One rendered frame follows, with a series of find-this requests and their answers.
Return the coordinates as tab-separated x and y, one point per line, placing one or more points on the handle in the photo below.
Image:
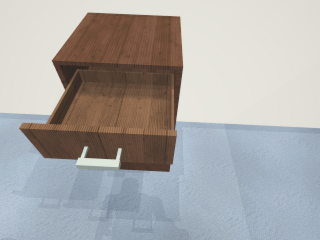
97	163

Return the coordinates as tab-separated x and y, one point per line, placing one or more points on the cabinet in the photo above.
128	43

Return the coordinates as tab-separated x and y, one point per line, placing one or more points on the drawer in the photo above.
106	110

